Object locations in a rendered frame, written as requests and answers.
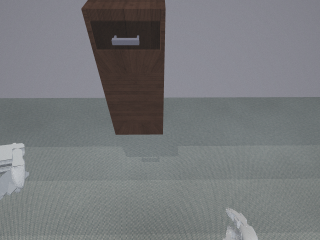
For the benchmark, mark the drawer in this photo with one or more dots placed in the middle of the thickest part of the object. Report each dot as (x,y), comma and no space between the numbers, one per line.
(147,30)

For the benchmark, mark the robot right hand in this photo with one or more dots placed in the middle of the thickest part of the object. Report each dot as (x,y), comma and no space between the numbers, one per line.
(245,232)

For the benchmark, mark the robot left hand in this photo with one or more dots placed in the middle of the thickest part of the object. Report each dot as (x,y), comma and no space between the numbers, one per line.
(13,168)

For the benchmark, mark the cabinet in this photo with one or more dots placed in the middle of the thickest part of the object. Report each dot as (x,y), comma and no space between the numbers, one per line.
(132,79)

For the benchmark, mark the handle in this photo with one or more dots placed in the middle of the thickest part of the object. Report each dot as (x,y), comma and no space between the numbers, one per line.
(125,41)

